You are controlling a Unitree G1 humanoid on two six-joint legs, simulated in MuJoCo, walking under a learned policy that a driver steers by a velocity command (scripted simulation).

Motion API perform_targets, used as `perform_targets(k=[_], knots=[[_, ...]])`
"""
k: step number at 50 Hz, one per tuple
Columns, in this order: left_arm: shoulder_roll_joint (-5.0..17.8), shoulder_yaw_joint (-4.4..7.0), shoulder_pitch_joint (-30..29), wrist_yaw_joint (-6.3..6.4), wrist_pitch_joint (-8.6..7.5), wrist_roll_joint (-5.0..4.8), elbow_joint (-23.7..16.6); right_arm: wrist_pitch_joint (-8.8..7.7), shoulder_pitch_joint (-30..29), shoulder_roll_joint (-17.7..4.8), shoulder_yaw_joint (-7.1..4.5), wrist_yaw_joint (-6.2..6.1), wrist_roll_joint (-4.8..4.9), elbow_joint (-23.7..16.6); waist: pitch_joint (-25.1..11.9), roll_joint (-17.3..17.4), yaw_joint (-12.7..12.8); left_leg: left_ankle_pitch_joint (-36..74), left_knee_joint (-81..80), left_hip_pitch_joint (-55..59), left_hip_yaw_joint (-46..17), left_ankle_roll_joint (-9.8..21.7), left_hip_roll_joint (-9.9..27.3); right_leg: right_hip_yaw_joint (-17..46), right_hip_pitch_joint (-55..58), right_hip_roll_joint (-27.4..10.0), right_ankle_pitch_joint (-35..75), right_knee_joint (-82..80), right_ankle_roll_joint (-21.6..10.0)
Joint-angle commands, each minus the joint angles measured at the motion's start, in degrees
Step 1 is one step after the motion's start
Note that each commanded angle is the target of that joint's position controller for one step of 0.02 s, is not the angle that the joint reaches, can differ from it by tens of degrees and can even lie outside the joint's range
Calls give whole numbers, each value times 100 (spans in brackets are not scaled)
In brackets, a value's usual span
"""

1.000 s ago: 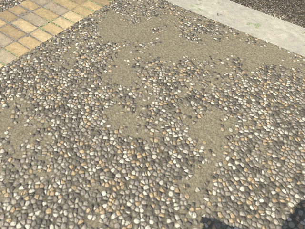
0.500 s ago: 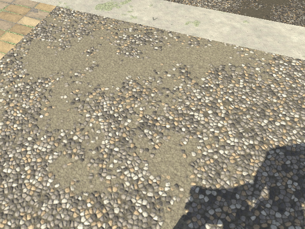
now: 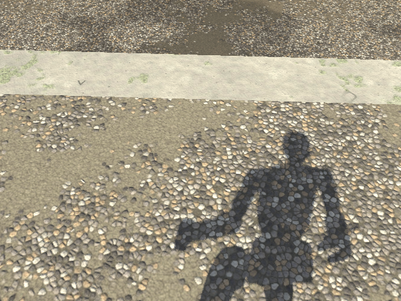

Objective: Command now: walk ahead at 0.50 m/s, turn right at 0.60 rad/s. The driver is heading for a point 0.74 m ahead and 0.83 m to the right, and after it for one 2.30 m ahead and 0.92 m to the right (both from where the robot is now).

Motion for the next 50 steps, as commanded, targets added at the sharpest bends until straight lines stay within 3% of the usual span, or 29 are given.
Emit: perform_targets(k=[1,6,10,12,13,14,15,16,17,18,19,20,21,22,24,29,31,34,38,39,40,41,42,43,44,45,46,47,50], knots=[[162,28,-183,-39,-50,31,-508,-109,-201,-873,-222,-23,14,-264,-28,744,54,970,-1240,551,-1144,978,1702,237,-799,-350,577,-505,63],[41,-45,-969,-223,-146,23,-651,-14,-73,-1062,-251,-62,56,-102,146,626,-211,1470,-1249,722,-97,735,1509,-209,-422,-231,1858,-2044,-19],[111,-26,-1421,-349,-140,3,-873,112,180,-1279,-315,-63,173,56,306,639,-251,2092,-1010,1297,234,593,1718,-497,-269,-83,1482,-2695,-257],[315,80,-1194,-364,-109,47,-889,186,159,-1462,-372,-96,235,57,45,808,5,3987,-292,1553,462,480,1735,-801,316,259,871,-2808,-491],[497,185,-714,-352,-86,58,-793,233,130,-1534,-393,-117,260,45,-262,852,318,4832,484,1533,588,411,1682,-946,985,493,671,-2894,-648],[768,357,234,-299,-60,40,-531,262,61,-1458,-359,-144,272,13,-742,720,845,4888,1670,1040,761,244,1503,-981,2339,730,1014,-3243,-869],[1209,538,1189,-178,9,2,-295,239,185,-1154,-232,-160,100,-83,-1272,83,1199,2912,3454,-430,747,-5,1267,141,4143,113,986,-3311,-1200],[1827,573,867,-160,-60,-54,-386,88,675,-369,41,-66,-92,-469,-1855,-1382,390,-2228,5378,-2900,122,-307,91,3501,5761,-1323,-219,-3922,-2302],[1259,416,1027,-193,-159,-18,-527,-111,-22,-895,-41,4,118,-507,-2261,-627,908,-2208,5861,-3497,-1007,-222,139,4296,5815,-1519,-905,-4663,-2308],[989,316,831,-210,-252,38,-440,-217,-525,-1121,-100,37,300,-679,-1385,-380,918,-1603,5678,-3841,-980,-106,367,3490,5178,-1367,-389,-4781,-2029],[819,254,496,-204,-293,39,-423,-263,-489,-1019,-62,9,238,-620,-975,77,631,-1102,5165,-3536,-966,-77,627,2799,4357,-1154,255,-4763,-1836],[619,185,120,-188,-296,63,-462,-251,-424,-1015,-78,-18,97,-524,-681,176,399,-825,4697,-3147,-937,-140,804,2229,3633,-946,946,-4803,-1699],[491,125,-98,-162,-309,149,-524,-189,-279,-1031,-98,-5,62,-465,-597,6,210,-618,4497,-2746,-966,-184,927,1917,3140,-819,1474,-4920,-1660],[449,105,-190,-144,-324,171,-515,-123,-187,-990,-99,7,48,-423,-559,-31,123,-527,4339,-2536,-921,-254,945,1755,2851,-753,1788,-5040,-1670],[521,107,-111,-103,-377,146,-371,-14,-179,-808,-58,12,3,-384,-446,27,83,-288,3948,-2403,-781,-419,919,1332,2428,-681,2352,-5197,-1704],[656,114,239,-1,-390,115,-34,3,-1140,-519,61,51,17,-605,-55,0,442,1568,2019,-2336,-657,-524,721,572,2205,-315,2102,-5344,-1347],[711,119,479,-3,-396,88,122,-28,-1515,-472,88,100,71,-693,67,-10,619,2026,1487,-2150,-606,-473,582,592,2244,-387,1686,-5394,-1288],[734,130,755,-5,-363,53,347,-71,-1838,-561,69,178,104,-826,222,-26,717,1846,1046,-2424,-697,-287,521,802,2890,-683,1699,-5158,-1266],[805,168,790,37,-248,60,509,-106,-1540,-726,0,242,78,-824,66,-216,465,878,761,-2105,-582,74,337,938,3647,-935,2975,-4522,-1047],[824,165,681,42,-220,67,502,-112,-1070,-840,-72,213,64,-707,-234,-234,178,817,639,-1390,-384,212,143,796,3628,-772,3973,-3972,-942],[708,105,651,48,-200,112,477,-115,-268,-1071,-182,172,41,-506,-853,-133,-208,1096,736,-122,-418,422,238,549,3270,-462,4295,-2951,-775],[393,-19,923,55,-217,243,361,-107,633,-1483,-273,144,-24,-407,-1808,598,-400,1311,1052,1815,-1744,920,1352,325,1924,37,2677,-1139,-528],[-65,-143,1623,15,-322,110,415,-62,997,-1602,-322,191,14,-203,-2432,2175,-157,-256,156,3319,-4417,1685,2333,287,2,943,-1372,594,-161],[515,-46,1147,-13,-386,11,436,-50,959,-1082,-183,190,149,-225,-2013,1449,-397,-1402,-294,3146,-4660,1467,2231,750,-661,641,-1512,1110,-203],[720,21,507,-29,-414,-93,269,-27,510,-904,-127,148,127,-287,-1133,971,-396,-1358,-411,2349,-3769,1225,2124,563,-958,359,-990,1096,-233],[670,3,166,-12,-424,-51,201,-12,150,-832,-94,126,46,-343,-639,514,-260,-747,-550,1522,-3121,1110,1930,377,-805,102,-521,842,-226],[594,23,85,-9,-410,12,193,-26,-61,-717,-61,118,-15,-346,-347,490,-99,-195,-703,945,-2661,1074,1752,363,-614,-78,-206,501,-203],[506,33,232,-14,-367,15,243,-63,-154,-624,-31,108,-70,-335,-326,673,62,163,-853,616,-2299,1008,1606,395,-271,-220,5,310,-187],[233,-1,386,7,-212,-5,342,-153,-178,-645,-56,98,-21,-198,-191,781,184,859,-1204,245,-1513,1042,1527,368,-177,-283,251,-62,-78]])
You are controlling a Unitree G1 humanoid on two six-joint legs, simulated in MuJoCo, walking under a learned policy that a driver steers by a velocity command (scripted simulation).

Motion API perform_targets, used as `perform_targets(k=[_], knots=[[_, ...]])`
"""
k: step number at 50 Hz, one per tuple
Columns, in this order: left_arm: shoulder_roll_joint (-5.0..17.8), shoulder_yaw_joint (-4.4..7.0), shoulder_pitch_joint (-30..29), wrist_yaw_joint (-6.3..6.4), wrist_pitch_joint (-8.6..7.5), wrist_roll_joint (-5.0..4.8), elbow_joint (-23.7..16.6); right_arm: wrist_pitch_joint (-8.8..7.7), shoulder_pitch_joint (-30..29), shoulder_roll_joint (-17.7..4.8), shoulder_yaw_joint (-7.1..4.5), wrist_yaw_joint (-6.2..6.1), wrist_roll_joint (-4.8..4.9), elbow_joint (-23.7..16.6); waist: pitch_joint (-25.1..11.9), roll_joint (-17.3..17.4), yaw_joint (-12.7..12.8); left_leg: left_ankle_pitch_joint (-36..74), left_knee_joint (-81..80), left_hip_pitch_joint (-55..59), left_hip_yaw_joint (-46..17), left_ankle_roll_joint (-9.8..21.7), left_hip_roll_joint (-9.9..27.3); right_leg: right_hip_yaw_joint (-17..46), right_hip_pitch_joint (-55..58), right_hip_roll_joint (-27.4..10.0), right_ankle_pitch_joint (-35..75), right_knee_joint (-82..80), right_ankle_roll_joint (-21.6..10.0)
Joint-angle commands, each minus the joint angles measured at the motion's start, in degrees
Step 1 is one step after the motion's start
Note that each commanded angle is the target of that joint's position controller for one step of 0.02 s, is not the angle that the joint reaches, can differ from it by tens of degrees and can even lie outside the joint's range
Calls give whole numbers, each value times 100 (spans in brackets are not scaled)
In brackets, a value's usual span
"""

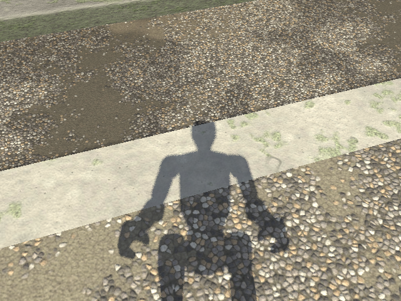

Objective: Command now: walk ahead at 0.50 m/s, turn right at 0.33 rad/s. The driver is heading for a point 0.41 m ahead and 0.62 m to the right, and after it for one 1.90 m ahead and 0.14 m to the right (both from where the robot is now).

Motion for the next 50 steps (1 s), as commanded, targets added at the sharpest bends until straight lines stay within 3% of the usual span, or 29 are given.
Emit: perform_targets(k=[1,3,7,12,15,16,17,18,19,20,21,22,23,25,27,29,31,34,36,38,39,40,41,42,43,44,46,48,50], knots=[[320,108,78,36,43,20,-330,-155,-78,-747,-194,-40,5,-218,-123,668,48,953,-1423,544,-1245,875,1684,311,-809,-374,502,-281,107],[285,102,-161,31,38,43,-410,-144,-36,-831,-227,-74,-3,-133,-50,584,1,1350,-1507,670,-835,831,1639,330,-1054,-369,1101,-806,162],[130,39,-820,-113,-51,46,-583,-78,1,-913,-231,-153,27,-46,96,543,-228,1606,-1602,723,15,579,1395,-149,-721,-286,2302,-2216,125],[90,15,-1541,-291,-51,33,-988,134,420,-1101,-302,-205,132,194,313,449,-423,2230,-1263,1758,293,513,1783,-466,-1029,-163,1974,-2955,-81],[339,149,-1243,-362,-18,51,-1077,288,289,-1310,-375,-288,182,151,-57,718,-66,4705,-255,2164,531,334,1848,-899,-331,266,1054,-2985,-388],[520,255,-721,-360,1,48,-975,348,223,-1366,-393,-330,173,116,-374,784,248,5366,540,2102,615,258,1789,-1014,339,480,842,-3004,-536],[809,429,203,-302,11,32,-743,381,110,-1329,-369,-370,180,65,-840,644,763,5141,1747,1546,746,80,1585,-952,1692,661,1171,-3398,-766],[1312,599,1043,-170,84,25,-573,323,251,-1038,-245,-377,38,-66,-1441,-153,1020,2976,3559,61,754,-144,1283,472,3500,-206,1235,-3451,-1146],[1715,610,770,-159,28,-10,-667,136,760,-304,-5,-250,-75,-349,-1969,-1291,278,-2347,5351,-2387,-3,-440,-14,3738,5149,-1496,175,-4070,-2243],[1220,480,825,-167,-27,35,-787,-81,80,-849,-103,-153,131,-397,-2151,-626,745,-2420,5820,-2994,-994,-371,126,4083,5193,-1617,382,-4559,-2211],[1005,400,506,-160,-80,96,-804,-195,-384,-1021,-145,-109,281,-588,-1344,-377,707,-1902,5637,-3225,-974,-288,373,3076,4520,-1444,1574,-4551,-1955],[889,362,130,-160,-99,76,-853,-233,-423,-972,-135,-141,194,-561,-921,161,427,-1502,5170,-2941,-937,-304,610,2299,3669,-1166,2810,-4467,-1745],[764,333,-208,-143,-79,71,-931,-203,-410,-1021,-183,-186,45,-519,-658,304,220,-1331,4767,-2630,-877,-395,751,1780,2978,-958,3590,-4469,-1598],[694,295,-467,-86,-42,141,-1033,-28,-235,-988,-214,-202,-3,-545,-586,162,-66,-1157,4429,-2059,-856,-571,800,1421,2138,-757,4350,-4637,-1574],[860,342,-485,-21,-21,141,-974,112,-148,-784,-162,-239,-26,-547,-591,87,-153,-893,3840,-1868,-712,-772,677,1058,1665,-574,4883,-4644,-1559],[884,343,-487,60,51,115,-888,175,-298,-611,-97,-249,-40,-585,-695,-58,-117,-269,3037,-1712,-593,-870,523,667,1493,-339,4925,-4548,-1406],[712,271,-448,122,116,100,-791,161,-456,-520,-47,-190,-13,-537,-880,-224,55,754,2217,-1331,-508,-849,466,330,1499,-157,4596,-4478,-1153],[521,151,-192,117,103,179,-521,100,-779,-513,-34,-77,38,-558,-870,-265,294,1504,1503,-1055,-607,-672,503,419,1800,-379,3971,-4451,-1019],[537,126,-224,74,62,247,-398,75,-878,-663,-90,-32,36,-604,-701,-272,304,1132,1262,-1124,-665,-458,512,547,2049,-610,3939,-4237,-1006],[564,124,-298,58,56,179,-279,43,-779,-720,-148,-2,23,-593,-591,-212,154,859,872,-1019,-571,-195,407,588,2233,-681,3937,-3807,-891],[599,133,-332,76,71,144,-250,32,-605,-803,-186,1,-3,-557,-577,-151,38,1314,525,-736,-533,-61,355,512,2230,-538,3819,-3461,-745],[627,152,-174,108,58,193,-252,28,-483,-1100,-267,-24,-23,-583,-716,177,76,3142,517,-235,-953,146,650,291,2073,-175,3361,-2892,-485],[540,141,317,130,25,268,-283,51,-393,-1424,-334,-34,-76,-646,-1176,947,338,4591,710,842,-1920,831,1354,-3,1271,417,2044,-1879,-105],[515,99,194,149,53,292,-304,150,72,-1203,-324,-65,-37,-600,-1616,1519,-60,4897,357,1539,-3045,1603,2117,-253,406,894,-826,-549,280],[628,124,-57,116,145,193,-405,207,243,-945,-236,-83,29,-555,-1717,1402,-136,3793,78,1670,-3676,1724,2253,118,-105,833,-1971,181,330],[621,149,-210,119,254,113,-435,262,38,-1011,-267,-100,87,-634,-1456,984,-98,2501,-25,1395,-3667,1534,2125,298,-392,667,-1821,689,354],[532,167,-520,150,414,102,-493,391,-368,-995,-278,-176,115,-808,-839,586,-8,924,-364,443,-3216,1134,1795,286,-495,438,-1320,380,348],[328,137,-599,191,437,97,-520,533,-605,-948,-306,-236,87,-909,-609,896,110,16,-595,-128,-2749,794,1244,67,-45,452,-942,-844,366],[198,125,-555,207,400,106,-465,599,-525,-1029,-385,-282,80,-974,-784,1144,59,56,-577,-174,-2620,785,1078,-28,372,581,-742,-1500,443]])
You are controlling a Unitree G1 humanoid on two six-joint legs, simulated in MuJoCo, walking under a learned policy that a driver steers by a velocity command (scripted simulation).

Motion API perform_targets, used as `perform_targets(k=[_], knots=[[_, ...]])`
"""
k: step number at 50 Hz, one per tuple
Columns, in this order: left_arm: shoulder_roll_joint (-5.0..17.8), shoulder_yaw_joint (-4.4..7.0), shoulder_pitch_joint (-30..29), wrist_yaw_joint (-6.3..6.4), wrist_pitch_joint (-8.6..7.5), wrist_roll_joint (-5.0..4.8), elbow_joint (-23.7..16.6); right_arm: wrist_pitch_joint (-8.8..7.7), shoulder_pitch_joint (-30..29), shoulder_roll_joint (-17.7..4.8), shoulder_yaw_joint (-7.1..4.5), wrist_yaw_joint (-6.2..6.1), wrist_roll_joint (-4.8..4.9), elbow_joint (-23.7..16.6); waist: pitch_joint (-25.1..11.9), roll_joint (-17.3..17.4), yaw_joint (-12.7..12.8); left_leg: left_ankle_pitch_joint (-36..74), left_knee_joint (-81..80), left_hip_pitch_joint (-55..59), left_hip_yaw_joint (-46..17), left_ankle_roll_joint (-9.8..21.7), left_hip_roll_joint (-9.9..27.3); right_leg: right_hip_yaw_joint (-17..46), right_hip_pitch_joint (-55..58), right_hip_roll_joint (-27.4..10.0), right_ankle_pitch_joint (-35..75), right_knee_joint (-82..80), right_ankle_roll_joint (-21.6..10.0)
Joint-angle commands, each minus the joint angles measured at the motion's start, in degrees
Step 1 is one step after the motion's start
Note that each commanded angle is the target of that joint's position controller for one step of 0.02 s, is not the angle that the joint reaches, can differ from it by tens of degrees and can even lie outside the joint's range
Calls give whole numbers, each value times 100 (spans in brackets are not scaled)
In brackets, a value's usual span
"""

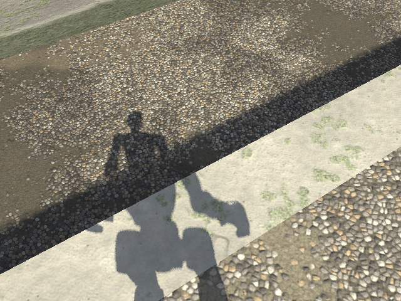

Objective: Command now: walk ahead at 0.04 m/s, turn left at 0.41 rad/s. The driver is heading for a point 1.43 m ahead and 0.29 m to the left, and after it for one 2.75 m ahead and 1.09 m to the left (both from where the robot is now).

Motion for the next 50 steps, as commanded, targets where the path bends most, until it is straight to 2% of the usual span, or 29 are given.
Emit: perform_targets(k=[1,5,7,8,9,10,11,12,13,14,17,21,25,27,29,30,31,32,33,34,36,37,41,44,46,47,48,49,50], knots=[[321,122,344,40,-53,-7,-237,49,-165,-1011,-344,-102,25,-520,-931,954,156,-381,-1014,844,-1688,952,1101,14,207,6,362,-930,94],[413,174,394,-16,-132,-19,-222,115,-176,-1057,-412,-133,86,-627,-1017,1037,130,-735,-974,767,-2063,907,1126,41,635,30,855,-1857,30],[438,220,670,-88,-202,-32,-124,197,-273,-1015,-410,-175,133,-671,-918,1006,318,-1162,-828,430,-2052,672,934,-106,1236,37,1437,-2842,-136],[583,281,792,-88,-218,-6,-100,214,-168,-923,-388,-185,140,-666,-882,842,348,-1567,-590,64,-1909,452,723,46,1690,-260,1545,-3247,-296],[1063,394,957,-49,-205,131,-134,206,-134,-663,-318,-172,108,-755,-819,-139,318,-2252,481,-774,-1287,103,233,1227,2121,-1427,1060,-3770,-790],[1315,447,686,-58,-181,315,-167,136,-165,-624,-329,-150,124,-913,-576,-1661,161,-2811,1994,-1320,-236,-155,-446,2585,1556,-2415,1449,-4245,-1524],[1011,349,291,-23,-233,362,-359,85,33,-974,-442,-137,22,-777,-487,-1169,83,-2714,3143,-1247,-423,-293,-88,2420,1323,-2507,1947,-4144,-1701],[732,274,-53,25,-253,264,-434,113,243,-1042,-497,-125,57,-594,-445,-764,-72,-2385,3604,-1255,-386,-345,-73,1803,1302,-2173,2251,-3981,-1469],[615,236,-229,49,-262,153,-472,181,423,-933,-483,-156,61,-434,-405,-592,-108,-2062,3912,-1329,-318,-445,-46,1309,1434,-1842,2381,-3864,-1254],[569,210,-241,65,-268,83,-459,232,462,-847,-460,-171,55,-405,-359,-619,-48,-1838,4225,-1480,-285,-536,2,1053,1557,-1775,2694,-3789,-1227],[595,209,132,133,-203,103,-358,271,38,-624,-355,-140,143,-641,-324,-739,217,-1501,4000,-1639,51,-744,142,480,1916,-1642,3251,-3745,-1349],[869,317,468,156,-133,94,-253,279,-407,-468,-240,-44,121,-946,-484,-922,488,-1602,2902,-1347,272,-824,426,326,2429,-1930,3463,-3692,-1500],[1085,408,352,50,-125,41,-239,314,-378,-521,-240,65,108,-1037,-564,-1031,461,-1739,1927,-261,680,-627,399,-27,1992,-2014,3840,-3569,-1485],[1110,413,352,-9,-136,-53,-172,334,-307,-504,-248,92,113,-1037,-561,-1022,402,-1653,1270,80,747,-443,309,4,2019,-2063,3954,-3382,-1440],[1037,375,207,-37,-145,-176,-102,320,109,-462,-271,105,84,-868,-625,-855,101,-528,-202,968,886,-127,143,-195,1780,-1906,3814,-2895,-1139],[833,304,516,-62,-166,-144,47,290,226,-635,-307,68,61,-855,-790,-452,88,490,-696,1849,498,41,317,-489,1281,-1663,3202,-2396,-725],[403,142,652,-115,-197,194,-96,265,352,-1220,-411,-7,24,-956,-1184,1160,273,2967,-440,3023,-1180,487,1731,-1021,39,-1124,727,-950,-119],[471,165,398,-86,-184,187,-195,174,185,-1151,-327,34,-128,-1017,-1206,1565,112,3663,-392,2506,-1866,1642,2664,-653,-626,-622,-1095,-12,185],[851,275,194,-41,-131,67,-173,66,226,-912,-255,97,-190,-962,-1134,981,-98,2935,-572,2083,-1590,1806,2423,-275,-533,-729,-1055,570,241],[856,309,148,-17,-76,-13,-130,-13,-35,-781,-200,115,-182,-871,-829,903,50,2322,-627,1841,-1174,1505,2022,-174,-558,-765,-748,718,234],[863,353,315,59,22,44,57,-57,-471,-707,-167,85,-58,-833,-560,836,206,1896,-700,1571,-792,1135,1647,-97,-511,-786,-99,567,303],[802,346,423,56,28,49,115,-61,-529,-642,-131,58,-63,-799,-586,821,290,2079,-705,1411,-646,1108,1536,-118,-270,-733,172,556,349],[449,203,442,15,-14,3,206,-60,-579,-492,-96,15,-87,-642,-697,761,231,1631,-658,1473,-464,1052,1359,-196,304,-745,517,-763,359],[522,187,368,-15,-34,-16,194,-25,-454,-578,-103,23,-92,-466,-635,805,119,1069,-675,1418,-788,1166,1495,-253,677,-691,486,-1557,276],[467,169,585,-52,-64,-1,312,-19,-586,-463,-40,30,-31,-376,-543,717,304,502,-616,1187,-821,1018,1389,-327,1186,-640,1168,-2540,143],[430,136,688,-81,-95,69,364,-32,-509,-364,2,39,3,-279,-485,566,412,173,-593,975,-746,780,1250,-277,1635,-666,2067,-3286,39],[621,150,749,-83,-124,150,384,-77,-295,-260,37,50,-60,-188,-570,263,325,-222,-454,767,-614,480,1013,108,2079,-961,2887,-3339,-84],[1051,246,693,-68,-122,102,427,-122,-47,-321,3,96,-137,-176,-523,-441,-28,-660,-339,686,-230,257,601,163,2041,-1156,3147,-3047,-265],[852,230,521,-95,-131,31,505,-114,-168,-263,17,88,-165,-160,-487,-816,-4,-813,-317,1103,101,51,362,166,1416,-1062,2024,-3142,-421]])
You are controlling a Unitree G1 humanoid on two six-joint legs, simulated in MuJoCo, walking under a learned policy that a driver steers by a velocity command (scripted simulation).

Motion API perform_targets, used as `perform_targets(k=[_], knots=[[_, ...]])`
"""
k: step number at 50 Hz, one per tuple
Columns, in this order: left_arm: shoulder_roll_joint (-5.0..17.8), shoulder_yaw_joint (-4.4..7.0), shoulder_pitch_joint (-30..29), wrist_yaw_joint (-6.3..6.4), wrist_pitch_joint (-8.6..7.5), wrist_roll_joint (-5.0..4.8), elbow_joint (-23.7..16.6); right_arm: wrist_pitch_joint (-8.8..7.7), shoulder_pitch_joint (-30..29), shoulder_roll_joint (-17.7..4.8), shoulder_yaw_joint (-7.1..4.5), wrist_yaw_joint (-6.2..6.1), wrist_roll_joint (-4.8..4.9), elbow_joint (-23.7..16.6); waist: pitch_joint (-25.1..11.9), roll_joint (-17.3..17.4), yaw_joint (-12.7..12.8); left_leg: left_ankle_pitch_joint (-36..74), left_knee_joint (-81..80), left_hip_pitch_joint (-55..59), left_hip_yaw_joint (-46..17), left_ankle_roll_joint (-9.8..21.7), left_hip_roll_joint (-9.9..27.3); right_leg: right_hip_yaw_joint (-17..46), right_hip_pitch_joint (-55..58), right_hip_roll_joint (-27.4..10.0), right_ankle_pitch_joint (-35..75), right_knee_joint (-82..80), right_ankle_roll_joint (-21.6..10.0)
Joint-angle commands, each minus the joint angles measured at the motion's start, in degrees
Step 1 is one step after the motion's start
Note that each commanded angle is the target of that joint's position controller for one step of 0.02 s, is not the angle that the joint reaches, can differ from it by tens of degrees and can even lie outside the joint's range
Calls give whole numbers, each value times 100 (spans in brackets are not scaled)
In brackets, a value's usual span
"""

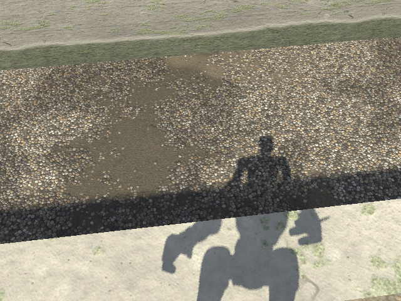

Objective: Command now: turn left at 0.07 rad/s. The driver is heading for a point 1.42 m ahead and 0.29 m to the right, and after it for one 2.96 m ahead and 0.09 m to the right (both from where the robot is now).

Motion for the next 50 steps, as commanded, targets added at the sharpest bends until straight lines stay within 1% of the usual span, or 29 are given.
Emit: perform_targets(k=[1,2,4,6,9,14,22,31,40,50], knots=[[704,151,-90,-27,-112,-2,-192,-86,-70,-712,-189,-14,-54,-263,-192,-634,-134,151,-453,309,-348,2,349,399,-121,-318,472,-704,-415],[635,126,-130,-12,-140,43,-157,-54,-147,-684,-200,-48,-20,-250,-166,-536,-118,264,-411,358,-349,23,376,361,-203,-279,388,-754,-334],[598,103,-96,20,-199,38,-86,9,-46,-634,-200,-86,-8,-154,-67,-424,-94,507,-441,290,-397,61,409,279,-138,-195,514,-732,-240],[573,88,23,63,-209,18,24,3,42,-587,-205,-106,0,-35,-53,-282,-67,570,-476,271,-402,57,424,231,-61,-148,555,-682,-219],[544,73,50,107,-188,6,144,-20,138,-558,-218,-134,18,165,-6,-137,-42,648,-507,253,-378,2,420,207,2,-108,575,-672,-235],[488,54,58,126,-171,-7,370,-38,290,-572,-240,-185,38,504,21,-3,-38,816,-528,339,-343,-55,422,161,55,-47,666,-687,-252],[389,29,92,129,-145,-18,755,-48,450,-593,-237,-251,62,1003,59,-4,-48,974,-546,445,-290,-75,431,82,100,42,789,-740,-256],[300,-2,228,152,-118,-20,1111,-44,543,-542,-196,-284,81,1446,126,-31,-48,995,-584,454,-236,-69,421,23,109,105,807,-785,-246],[212,-47,410,170,-107,-21,1347,-36,613,-466,-145,-285,90,1752,185,-9,-51,936,-625,420,-200,-62,403,-15,73,141,746,-801,-237],[112,-92,620,182,-103,-26,1496,-32,715,-388,-89,-285,95,1966,235,0,-57,846,-655,366,-179,-55,389,-42,17,167,666,-810,-233]])
Velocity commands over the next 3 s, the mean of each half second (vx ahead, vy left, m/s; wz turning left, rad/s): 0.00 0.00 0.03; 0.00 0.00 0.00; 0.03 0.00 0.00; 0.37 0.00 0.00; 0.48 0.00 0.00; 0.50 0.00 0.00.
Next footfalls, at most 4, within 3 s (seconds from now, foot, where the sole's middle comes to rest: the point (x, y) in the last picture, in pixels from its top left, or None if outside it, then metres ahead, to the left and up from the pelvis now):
2.08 left None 0.42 0.06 -0.77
2.56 right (258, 267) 0.62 -0.14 -0.77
2.96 left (206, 272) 0.61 0.04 -0.77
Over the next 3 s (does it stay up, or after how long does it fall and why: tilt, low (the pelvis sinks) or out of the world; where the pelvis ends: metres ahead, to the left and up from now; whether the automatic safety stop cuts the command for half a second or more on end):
stays up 0.54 -0.05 -0.01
